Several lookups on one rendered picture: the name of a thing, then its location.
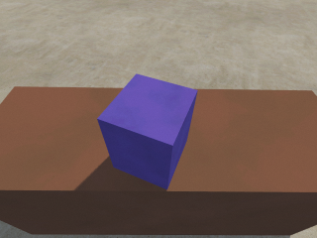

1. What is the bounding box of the carton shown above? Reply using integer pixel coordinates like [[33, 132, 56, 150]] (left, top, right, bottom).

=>
[[97, 73, 198, 189]]

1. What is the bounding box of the pedestal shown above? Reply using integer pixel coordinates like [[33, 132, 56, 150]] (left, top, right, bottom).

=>
[[0, 86, 317, 236]]

